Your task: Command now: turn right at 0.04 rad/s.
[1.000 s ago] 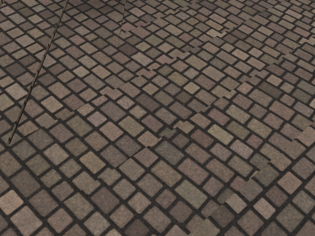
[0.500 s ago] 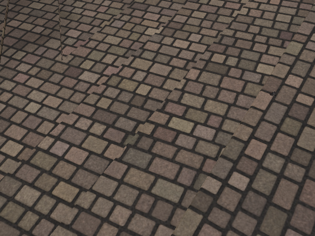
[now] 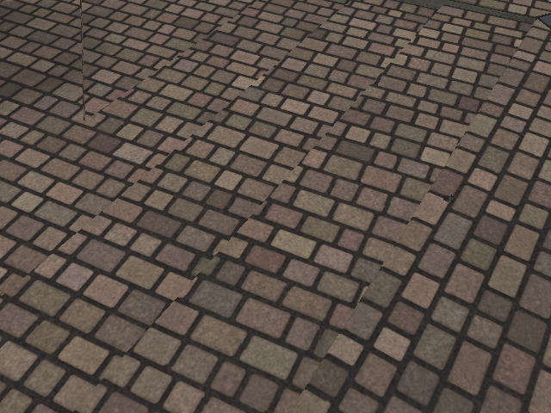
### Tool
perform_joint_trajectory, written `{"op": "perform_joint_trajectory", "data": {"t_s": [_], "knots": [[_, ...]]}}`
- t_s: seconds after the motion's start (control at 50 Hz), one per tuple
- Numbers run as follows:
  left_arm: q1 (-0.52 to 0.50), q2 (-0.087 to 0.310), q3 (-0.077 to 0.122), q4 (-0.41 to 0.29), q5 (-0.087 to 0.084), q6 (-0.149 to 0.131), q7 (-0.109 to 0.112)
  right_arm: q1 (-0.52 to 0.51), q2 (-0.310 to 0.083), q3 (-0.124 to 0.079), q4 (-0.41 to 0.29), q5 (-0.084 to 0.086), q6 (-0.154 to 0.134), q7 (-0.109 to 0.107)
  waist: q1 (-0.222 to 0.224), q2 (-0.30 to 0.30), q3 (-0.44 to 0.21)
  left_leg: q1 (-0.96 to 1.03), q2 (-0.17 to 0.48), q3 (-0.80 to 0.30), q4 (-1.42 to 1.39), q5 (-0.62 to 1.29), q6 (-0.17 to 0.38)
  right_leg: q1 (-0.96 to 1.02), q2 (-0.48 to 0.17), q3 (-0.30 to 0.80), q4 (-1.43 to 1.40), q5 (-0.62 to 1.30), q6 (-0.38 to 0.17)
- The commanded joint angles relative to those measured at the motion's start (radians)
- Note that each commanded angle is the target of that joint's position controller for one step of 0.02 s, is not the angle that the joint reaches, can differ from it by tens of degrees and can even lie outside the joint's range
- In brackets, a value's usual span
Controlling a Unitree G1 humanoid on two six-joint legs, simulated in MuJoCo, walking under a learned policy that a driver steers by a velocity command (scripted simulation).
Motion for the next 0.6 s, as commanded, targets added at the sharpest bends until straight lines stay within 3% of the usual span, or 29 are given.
{"op": "perform_joint_trajectory", "data": {"t_s": [0.02, 0.28, 0.6], "knots": [[0.008, 0.094, 0.018, 0.004, -0.002, -0.009, 0.007, 0.02, -0.12, -0.024, -0.006, -0.001, -0.01, -0.004, -0.009, 0.018, 0.003, -0.008, 0.13, -0.126, -0.082, 0.097, 0.034, -0.017, -0.117, 0.108, -0.057, 0.096, -0.008], [0.024, 0.081, 0.004, 0.138, -0.005, -0.008, 0.018, 0.051, -0.094, -0.003, 0.121, -0.002, -0.015, -0.007, -0.006, 0.015, 0.01, -0.016, 0.117, -0.123, -0.096, 0.092, 0.034, 0.001, -0.135, 0.102, -0.065, 0.102, -0.009], [0.055, 0.032, -0.013, 0.212, -0.005, -0.01, 0.026, 0.11, -0.051, 0.01, 0.21, -0.002, -0.016, -0.015, -0.009, 0.011, 0.025, -0.022, 0.109, -0.119, -0.088, 0.105, 0.036, -0.014, -0.139, 0.086, -0.053, 0.105, -0.006]]}}
Keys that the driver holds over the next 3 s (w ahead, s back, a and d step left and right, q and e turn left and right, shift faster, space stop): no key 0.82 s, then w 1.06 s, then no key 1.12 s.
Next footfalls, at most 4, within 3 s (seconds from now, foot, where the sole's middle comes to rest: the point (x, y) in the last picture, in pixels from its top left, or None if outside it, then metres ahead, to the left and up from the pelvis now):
1.16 right None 0.13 -0.11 -0.78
1.62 left None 0.47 0.03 -0.78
2.10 right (325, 331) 0.75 -0.10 -0.79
2.38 left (246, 341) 0.73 0.11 -0.82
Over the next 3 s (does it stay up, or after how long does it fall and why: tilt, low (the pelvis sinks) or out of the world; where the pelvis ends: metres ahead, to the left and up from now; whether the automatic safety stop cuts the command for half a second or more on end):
stays up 0.71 0.05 -0.02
